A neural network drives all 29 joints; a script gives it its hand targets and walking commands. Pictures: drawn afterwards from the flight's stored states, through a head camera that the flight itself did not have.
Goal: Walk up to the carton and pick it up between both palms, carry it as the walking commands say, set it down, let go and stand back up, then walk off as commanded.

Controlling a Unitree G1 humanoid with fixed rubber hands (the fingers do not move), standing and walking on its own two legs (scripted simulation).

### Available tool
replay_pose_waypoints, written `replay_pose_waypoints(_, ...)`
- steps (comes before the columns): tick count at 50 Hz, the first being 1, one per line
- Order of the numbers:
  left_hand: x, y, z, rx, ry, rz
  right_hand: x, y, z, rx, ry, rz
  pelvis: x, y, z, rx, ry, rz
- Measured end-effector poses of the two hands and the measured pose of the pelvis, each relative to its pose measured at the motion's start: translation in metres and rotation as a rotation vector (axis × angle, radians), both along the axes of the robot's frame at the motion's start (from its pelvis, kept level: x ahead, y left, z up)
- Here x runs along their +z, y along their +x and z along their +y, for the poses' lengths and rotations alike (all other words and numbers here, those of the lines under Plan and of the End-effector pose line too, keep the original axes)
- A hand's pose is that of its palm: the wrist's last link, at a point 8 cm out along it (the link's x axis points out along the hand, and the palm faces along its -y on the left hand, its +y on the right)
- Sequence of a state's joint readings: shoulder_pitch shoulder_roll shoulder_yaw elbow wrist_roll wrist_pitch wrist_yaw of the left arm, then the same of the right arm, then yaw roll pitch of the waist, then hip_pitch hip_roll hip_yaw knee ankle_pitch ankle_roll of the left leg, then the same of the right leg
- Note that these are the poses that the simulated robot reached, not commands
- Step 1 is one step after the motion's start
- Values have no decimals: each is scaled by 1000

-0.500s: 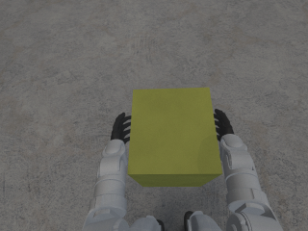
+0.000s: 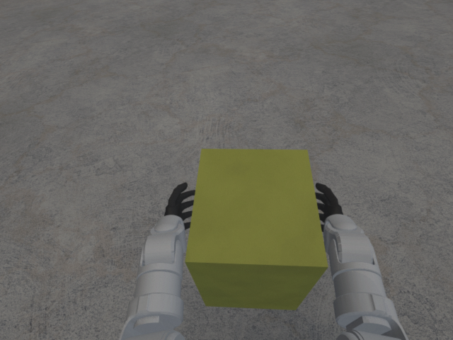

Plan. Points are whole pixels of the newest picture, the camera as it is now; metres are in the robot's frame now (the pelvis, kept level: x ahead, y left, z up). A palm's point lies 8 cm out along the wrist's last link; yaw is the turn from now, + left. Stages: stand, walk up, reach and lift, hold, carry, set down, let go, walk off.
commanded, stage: reach and lift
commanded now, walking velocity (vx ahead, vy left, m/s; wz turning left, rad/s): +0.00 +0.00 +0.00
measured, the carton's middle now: (251, 235) +0.32 +0.01 -0.03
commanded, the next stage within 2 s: hold in 1.38 s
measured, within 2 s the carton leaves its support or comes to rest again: neither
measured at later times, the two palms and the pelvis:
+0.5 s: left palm (170, 220) +0.29 +0.15 +0.06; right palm (335, 221) +0.30 -0.14 +0.05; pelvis +0.00 +0.00 +0.00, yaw +1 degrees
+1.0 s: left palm (173, 219) +0.30 +0.15 +0.06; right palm (337, 226) +0.29 -0.14 +0.05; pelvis +0.01 +0.01 +0.00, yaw +0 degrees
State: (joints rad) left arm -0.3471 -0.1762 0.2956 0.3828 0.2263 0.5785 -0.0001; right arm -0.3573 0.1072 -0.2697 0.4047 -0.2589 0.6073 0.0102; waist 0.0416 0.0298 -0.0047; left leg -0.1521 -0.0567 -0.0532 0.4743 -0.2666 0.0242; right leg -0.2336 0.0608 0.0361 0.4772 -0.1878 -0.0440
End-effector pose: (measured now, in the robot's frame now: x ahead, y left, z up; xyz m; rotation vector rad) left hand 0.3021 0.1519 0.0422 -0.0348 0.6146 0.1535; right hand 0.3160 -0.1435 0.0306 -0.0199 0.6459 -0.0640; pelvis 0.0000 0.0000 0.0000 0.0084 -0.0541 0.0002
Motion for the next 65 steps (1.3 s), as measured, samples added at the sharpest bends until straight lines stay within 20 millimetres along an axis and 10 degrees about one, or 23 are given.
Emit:
replay_pose_waypoints(13,23,-10,-2,10,-28,-8,27,-9,-2,-14,3,-7,2,-2,-3,9,-4,-93)
replay_pose_waypoints(65,17,-20,-2,-50,3,13,19,-32,-2,-56,3,10,3,-1,3,15,-9,-95)
